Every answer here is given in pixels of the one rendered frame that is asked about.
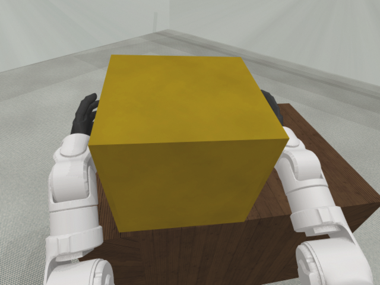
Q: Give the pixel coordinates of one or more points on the robot left forearm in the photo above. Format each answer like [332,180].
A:
[72,190]

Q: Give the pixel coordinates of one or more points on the left robot hand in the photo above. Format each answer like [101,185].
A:
[83,122]

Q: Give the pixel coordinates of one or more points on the pedestal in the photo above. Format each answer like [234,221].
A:
[260,250]

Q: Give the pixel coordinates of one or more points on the right robot hand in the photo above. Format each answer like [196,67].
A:
[270,99]

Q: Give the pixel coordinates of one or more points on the robot right upper arm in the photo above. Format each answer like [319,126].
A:
[333,261]

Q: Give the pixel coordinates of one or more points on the carton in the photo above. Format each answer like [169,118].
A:
[182,141]

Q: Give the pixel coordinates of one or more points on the robot right forearm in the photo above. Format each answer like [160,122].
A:
[313,208]

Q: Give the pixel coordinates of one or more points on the robot left upper arm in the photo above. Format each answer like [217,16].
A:
[90,272]

